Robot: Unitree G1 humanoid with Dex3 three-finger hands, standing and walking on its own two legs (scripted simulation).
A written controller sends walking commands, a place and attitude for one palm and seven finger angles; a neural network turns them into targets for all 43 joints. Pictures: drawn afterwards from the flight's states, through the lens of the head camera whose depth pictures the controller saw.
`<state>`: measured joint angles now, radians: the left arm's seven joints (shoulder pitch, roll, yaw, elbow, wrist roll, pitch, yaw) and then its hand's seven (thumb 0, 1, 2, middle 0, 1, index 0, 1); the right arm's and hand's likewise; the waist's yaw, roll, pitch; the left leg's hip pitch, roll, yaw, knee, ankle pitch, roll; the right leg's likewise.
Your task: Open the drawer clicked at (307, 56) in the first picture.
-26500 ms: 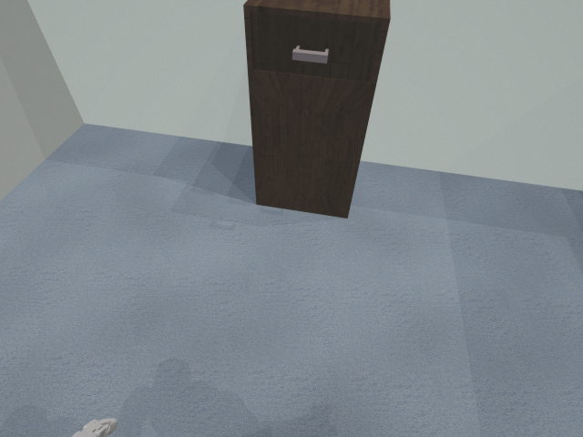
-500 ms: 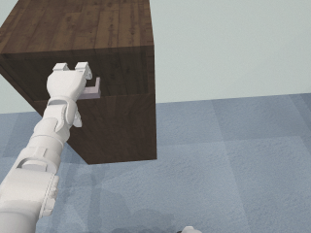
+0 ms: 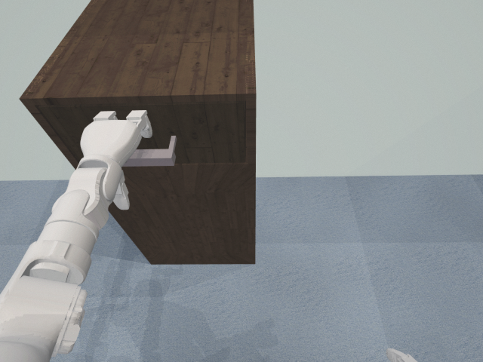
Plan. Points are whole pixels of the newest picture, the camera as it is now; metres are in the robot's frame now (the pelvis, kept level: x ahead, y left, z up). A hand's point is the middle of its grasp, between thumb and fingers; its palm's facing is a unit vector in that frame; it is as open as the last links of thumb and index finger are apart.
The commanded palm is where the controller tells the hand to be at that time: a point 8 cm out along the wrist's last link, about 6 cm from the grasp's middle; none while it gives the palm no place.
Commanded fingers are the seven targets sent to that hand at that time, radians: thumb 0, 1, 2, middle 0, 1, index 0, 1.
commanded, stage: re-aim the fingers above the handle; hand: left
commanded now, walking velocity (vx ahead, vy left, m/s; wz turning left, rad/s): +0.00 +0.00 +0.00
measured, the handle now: (149, 149) +0.52 +0.22 +0.01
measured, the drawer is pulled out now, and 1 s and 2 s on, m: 0.00 0.00 0.00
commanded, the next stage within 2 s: none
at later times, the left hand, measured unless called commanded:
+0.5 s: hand (132, 152) +0.46 +0.22 +0.07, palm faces -0.05 -0.01 -1.00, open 13.8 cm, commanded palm +0.44 +0.24 +0.13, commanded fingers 0.00 -0.50 0.30 -0.30 -1.20 -0.30 -1.20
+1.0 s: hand (139, 147) +0.47 +0.21 +0.07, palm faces +0.00 -0.01 -1.00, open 13.8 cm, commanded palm +0.44 +0.24 +0.13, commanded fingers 0.00 -0.50 0.30 -0.30 -1.20 -0.30 -1.20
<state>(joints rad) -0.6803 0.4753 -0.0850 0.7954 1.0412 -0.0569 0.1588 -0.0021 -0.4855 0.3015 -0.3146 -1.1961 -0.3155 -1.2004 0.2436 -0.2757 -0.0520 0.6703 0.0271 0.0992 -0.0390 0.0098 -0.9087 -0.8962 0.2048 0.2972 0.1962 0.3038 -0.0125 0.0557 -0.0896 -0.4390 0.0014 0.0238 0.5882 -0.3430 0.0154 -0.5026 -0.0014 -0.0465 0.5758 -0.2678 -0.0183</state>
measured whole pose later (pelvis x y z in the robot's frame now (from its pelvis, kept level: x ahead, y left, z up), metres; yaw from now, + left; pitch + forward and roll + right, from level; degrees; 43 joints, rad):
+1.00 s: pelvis +0.00 +0.01 +0.00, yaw -1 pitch +13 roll +0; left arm -0.78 0.45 -0.05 0.91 1.08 -0.04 0.22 0.00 -0.48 0.30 -0.32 -1.20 -0.32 -1.20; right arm 0.27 -0.25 -0.04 0.69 0.02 0.08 -0.03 0.01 -0.91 -0.90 0.21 0.30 0.20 0.30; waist -0.06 0.06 -0.10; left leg -0.48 -0.01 0.05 0.60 -0.35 0.03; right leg -0.55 -0.01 -0.02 0.58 -0.26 0.00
